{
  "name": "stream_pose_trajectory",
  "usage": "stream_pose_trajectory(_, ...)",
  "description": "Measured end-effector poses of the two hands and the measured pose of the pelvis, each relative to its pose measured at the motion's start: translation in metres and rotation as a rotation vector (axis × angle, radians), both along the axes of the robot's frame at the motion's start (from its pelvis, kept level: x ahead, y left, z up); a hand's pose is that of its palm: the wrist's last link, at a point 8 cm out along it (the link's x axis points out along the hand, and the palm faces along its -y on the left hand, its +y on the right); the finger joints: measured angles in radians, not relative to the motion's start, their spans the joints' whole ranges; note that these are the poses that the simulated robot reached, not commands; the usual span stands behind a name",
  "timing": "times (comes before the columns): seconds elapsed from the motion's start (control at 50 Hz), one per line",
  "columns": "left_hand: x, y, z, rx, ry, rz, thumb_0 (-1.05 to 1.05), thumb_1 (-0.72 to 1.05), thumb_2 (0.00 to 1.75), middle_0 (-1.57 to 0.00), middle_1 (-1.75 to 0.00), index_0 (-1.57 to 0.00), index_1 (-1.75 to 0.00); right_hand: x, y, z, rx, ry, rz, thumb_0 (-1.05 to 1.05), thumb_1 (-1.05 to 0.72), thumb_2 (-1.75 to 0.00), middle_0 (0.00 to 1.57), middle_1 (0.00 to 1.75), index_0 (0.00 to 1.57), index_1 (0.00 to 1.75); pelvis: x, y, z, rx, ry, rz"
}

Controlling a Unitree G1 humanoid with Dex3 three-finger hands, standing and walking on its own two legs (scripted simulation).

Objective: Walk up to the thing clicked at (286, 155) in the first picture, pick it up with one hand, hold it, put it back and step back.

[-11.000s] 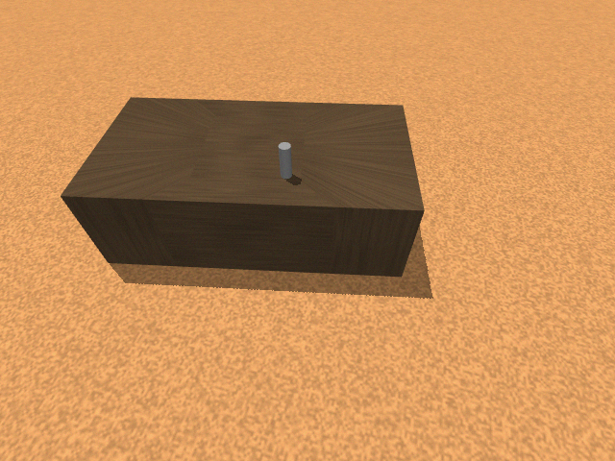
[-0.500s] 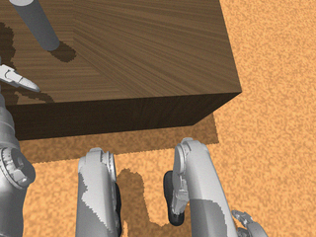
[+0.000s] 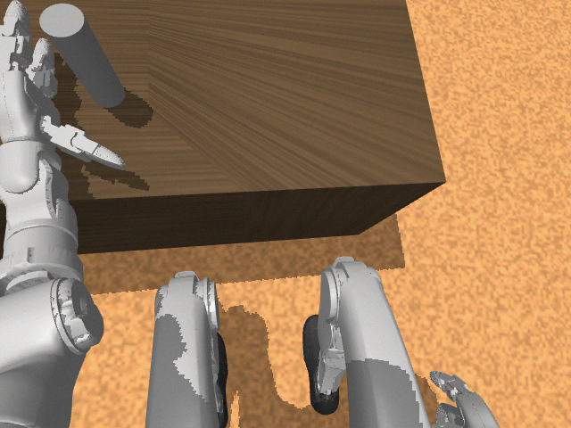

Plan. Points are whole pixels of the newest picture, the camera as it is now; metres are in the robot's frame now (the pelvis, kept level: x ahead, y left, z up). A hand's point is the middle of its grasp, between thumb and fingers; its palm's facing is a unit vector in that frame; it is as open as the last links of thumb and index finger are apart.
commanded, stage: close in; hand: left
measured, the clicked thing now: (89, 62) +0.56 +0.22 +0.03
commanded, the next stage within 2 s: close in 0.04 s
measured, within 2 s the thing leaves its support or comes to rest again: leaves its support in 1.48 s
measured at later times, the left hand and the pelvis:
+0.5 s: hand (84, 86) +0.53 +0.23 +0.02, palm faces +0.15 -0.99 -0.01, open 14.8 cm; pelvis +0.00 +0.00 +0.01, yaw +0 degrees
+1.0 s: hand (85, 68) +0.54 +0.22 +0.03, palm faces +0.17 -0.99 -0.01, open 6.6 cm; pelvis +0.00 +0.00 +0.01, yaw +0 degrees
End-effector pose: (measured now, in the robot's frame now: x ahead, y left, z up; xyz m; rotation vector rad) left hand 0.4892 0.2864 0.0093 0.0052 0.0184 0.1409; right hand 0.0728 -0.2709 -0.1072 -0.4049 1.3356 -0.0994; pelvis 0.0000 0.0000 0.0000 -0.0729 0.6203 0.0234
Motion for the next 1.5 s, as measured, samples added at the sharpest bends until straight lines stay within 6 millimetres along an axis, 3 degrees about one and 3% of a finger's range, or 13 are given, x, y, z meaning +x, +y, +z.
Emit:
stream_pose_trajectory(0.26, 0.002, -0.010, 0.003, -0.007, -0.001, 0.009, -0.02, -0.59, 0.01, -0.12, -0.08, -0.13, -0.06, 0.013, 0.001, -0.001, 0.016, -0.013, 0.000, 0.00, -0.91, -0.90, 0.21, 0.30, 0.21, 0.30, 0.003, -0.002, 0.005, 0.006, 0.003, -0.001)
stream_pose_trajectory(0.56, 0.010, -0.010, 0.012, 0.000, -0.010, 0.008, -0.02, -0.35, 0.22, -0.51, -0.38, -0.51, -0.36, -0.004, 0.000, 0.005, 0.005, 0.026, -0.029, 0.00, -0.91, -0.90, 0.20, 0.30, 0.21, 0.30, 0.002, -0.001, 0.008, 0.005, -0.001, -0.004)
stream_pose_trajectory(0.92, 0.023, -0.012, 0.020, 0.006, -0.015, 0.028, -0.01, 0.09, 0.64, -0.95, -0.82, -0.99, -0.81, -0.025, 0.000, 0.011, -0.001, 0.068, -0.058, 0.00, -0.90, -0.89, 0.20, 0.30, 0.21, 0.30, 0.000, -0.001, 0.010, 0.006, 0.001, -0.007)
stream_pose_trajectory(1.24, 0.031, -0.016, 0.021, 0.014, -0.040, 0.016, -0.03, -0.09, 1.11, -0.93, -1.20, -1.02, -1.24, -0.020, -0.001, 0.007, 0.000, 0.056, -0.062, 0.00, -0.89, -0.89, 0.21, 0.30, 0.21, 0.30, 0.000, 0.000, 0.005, 0.003, 0.004, -0.010)
stream_pose_trajectory(1.5, 0.019, -0.013, 0.030, 0.037, 0.026, 0.028, -0.04, -0.09, 1.20, -0.88, -1.30, -0.97, -1.35, -0.010, 0.003, 0.020, 0.008, 0.036, -0.071, 0.00, -0.89, -0.90, 0.21, 0.30, 0.21, 0.30, 0.002, 0.000, 0.023, 0.003, -0.001, -0.008)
